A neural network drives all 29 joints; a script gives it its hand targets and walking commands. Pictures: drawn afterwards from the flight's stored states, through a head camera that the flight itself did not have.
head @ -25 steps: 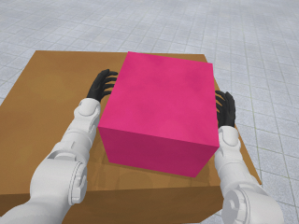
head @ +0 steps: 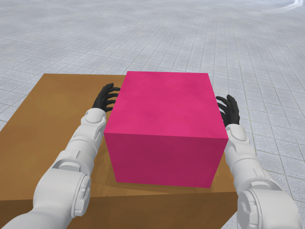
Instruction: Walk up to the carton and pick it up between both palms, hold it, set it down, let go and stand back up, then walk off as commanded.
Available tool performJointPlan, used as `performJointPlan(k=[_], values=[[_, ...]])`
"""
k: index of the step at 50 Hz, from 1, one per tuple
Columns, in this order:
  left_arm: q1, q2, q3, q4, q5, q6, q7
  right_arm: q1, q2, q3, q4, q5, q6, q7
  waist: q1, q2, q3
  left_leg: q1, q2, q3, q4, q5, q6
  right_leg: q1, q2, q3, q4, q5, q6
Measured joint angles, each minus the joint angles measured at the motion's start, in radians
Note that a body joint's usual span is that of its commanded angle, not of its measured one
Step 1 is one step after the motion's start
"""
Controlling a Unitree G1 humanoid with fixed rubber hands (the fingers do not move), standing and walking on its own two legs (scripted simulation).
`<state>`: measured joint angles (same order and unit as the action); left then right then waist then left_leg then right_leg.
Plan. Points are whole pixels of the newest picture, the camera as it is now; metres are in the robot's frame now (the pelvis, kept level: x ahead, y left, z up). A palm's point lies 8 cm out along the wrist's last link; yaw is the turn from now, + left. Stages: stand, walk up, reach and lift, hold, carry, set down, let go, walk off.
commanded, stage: reach and lift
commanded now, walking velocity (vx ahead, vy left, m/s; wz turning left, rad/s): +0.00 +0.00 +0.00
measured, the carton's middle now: (164, 124) +0.43 -0.02 +0.07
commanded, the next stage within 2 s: hold in 1.68 s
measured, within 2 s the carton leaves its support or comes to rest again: neither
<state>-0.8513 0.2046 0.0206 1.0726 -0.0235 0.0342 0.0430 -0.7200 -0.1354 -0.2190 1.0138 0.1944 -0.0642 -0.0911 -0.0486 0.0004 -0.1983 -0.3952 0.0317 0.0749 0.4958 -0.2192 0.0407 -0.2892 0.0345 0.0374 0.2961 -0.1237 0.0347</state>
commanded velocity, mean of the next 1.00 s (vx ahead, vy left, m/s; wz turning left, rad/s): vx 0.00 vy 0.00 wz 0.00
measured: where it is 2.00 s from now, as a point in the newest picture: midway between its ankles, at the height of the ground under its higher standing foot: outside the picture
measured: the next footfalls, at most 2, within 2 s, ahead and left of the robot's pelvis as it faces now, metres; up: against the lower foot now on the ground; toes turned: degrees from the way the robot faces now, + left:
none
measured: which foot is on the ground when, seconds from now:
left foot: down 0.00-1.00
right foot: down 0.00-1.00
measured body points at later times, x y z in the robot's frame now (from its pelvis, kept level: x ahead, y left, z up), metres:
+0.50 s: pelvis -0.01 +0.00 +0.00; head -0.06 +0.03 +0.45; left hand +0.41 +0.16 +0.18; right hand +0.39 -0.20 +0.16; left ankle +0.02 +0.07 -0.74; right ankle +0.01 -0.15 -0.74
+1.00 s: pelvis -0.03 +0.00 +0.00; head -0.09 +0.03 +0.44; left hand +0.38 +0.17 +0.20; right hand +0.37 -0.20 +0.21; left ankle +0.02 +0.07 -0.74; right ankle +0.01 -0.15 -0.74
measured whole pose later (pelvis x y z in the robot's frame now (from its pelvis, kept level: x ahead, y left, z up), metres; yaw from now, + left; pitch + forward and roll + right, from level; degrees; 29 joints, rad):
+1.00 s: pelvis -0.03 +0.00 +0.00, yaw +0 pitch +4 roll -3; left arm -0.82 0.21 0.02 0.67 -0.03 0.55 0.12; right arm -0.87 -0.26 -0.06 0.95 0.32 0.30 -0.09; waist -0.05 0.00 -0.25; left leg -0.39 0.03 0.07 0.50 -0.18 0.04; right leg -0.29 0.03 0.04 0.31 -0.09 0.03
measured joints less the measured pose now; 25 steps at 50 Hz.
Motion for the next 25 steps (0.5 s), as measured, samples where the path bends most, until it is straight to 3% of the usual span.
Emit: performJointPlan(k=[13,25], values=[[0.0,0.001,0.0,-0.136,-0.01,0.201,0.019,-0.039,-0.046,0.088,-0.004,0.097,0.114,-0.019,0.0,0.0,-0.003,0.004,0.0,0.0,0.0,0.012,0.0,0.0,0.0,0.0,0.009,0.007,-0.001],[0.011,0.001,0.0,-0.262,-0.01,0.348,0.041,-0.067,-0.08,0.135,-0.04,0.136,0.21,-0.024,0.0,0.0,-0.026,0.004,0.0,0.0,0.0,0.017,0.0,0.0,0.0,0.0,0.009,0.011,-0.002]])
